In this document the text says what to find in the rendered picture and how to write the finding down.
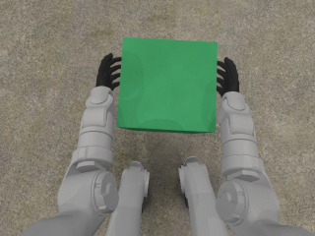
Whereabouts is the robot shin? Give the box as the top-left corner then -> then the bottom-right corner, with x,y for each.
183,156 -> 209,198
120,161 -> 145,202

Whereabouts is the robot right shin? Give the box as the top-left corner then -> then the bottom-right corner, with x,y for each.
183,156 -> 209,198

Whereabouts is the right robot hand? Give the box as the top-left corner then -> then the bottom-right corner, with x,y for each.
217,57 -> 240,98

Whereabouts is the right robot forearm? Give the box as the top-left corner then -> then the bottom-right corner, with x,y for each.
217,91 -> 275,192

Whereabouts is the robot left upper arm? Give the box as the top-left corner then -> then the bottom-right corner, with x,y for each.
19,169 -> 119,236

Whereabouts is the robot left shin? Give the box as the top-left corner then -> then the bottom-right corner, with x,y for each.
120,161 -> 145,202

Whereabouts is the carton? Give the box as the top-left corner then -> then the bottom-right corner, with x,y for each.
116,37 -> 218,134

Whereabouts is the left robot forearm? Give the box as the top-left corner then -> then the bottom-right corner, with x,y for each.
57,86 -> 116,205

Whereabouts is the left robot hand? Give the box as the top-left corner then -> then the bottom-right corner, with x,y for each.
95,53 -> 122,91

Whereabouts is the robot right upper arm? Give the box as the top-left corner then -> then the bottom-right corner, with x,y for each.
215,178 -> 315,236

